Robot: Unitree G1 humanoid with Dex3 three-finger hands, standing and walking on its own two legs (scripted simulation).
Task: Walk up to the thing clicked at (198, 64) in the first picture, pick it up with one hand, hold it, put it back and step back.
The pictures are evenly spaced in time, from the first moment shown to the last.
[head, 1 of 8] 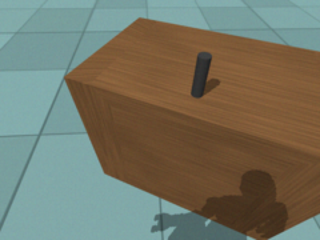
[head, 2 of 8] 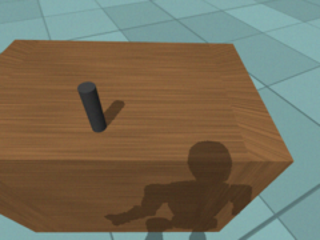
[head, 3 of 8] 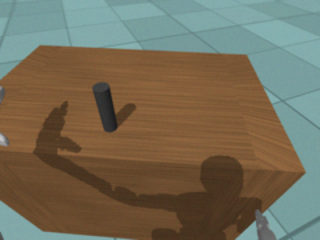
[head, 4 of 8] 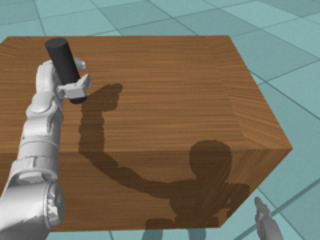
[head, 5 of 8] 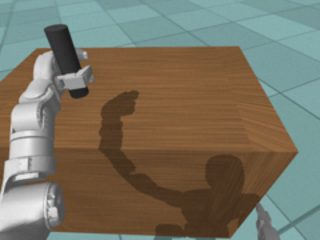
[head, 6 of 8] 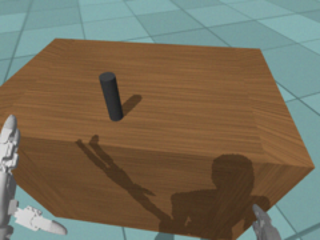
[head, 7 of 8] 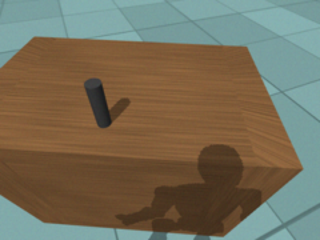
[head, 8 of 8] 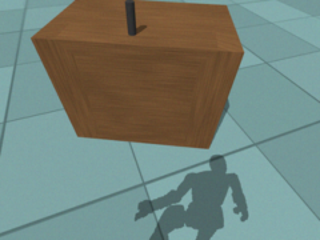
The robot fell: no
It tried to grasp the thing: yes
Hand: left
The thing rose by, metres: 0.26
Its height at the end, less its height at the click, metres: +0.00
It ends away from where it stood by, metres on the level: 0.01
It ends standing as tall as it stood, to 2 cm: yes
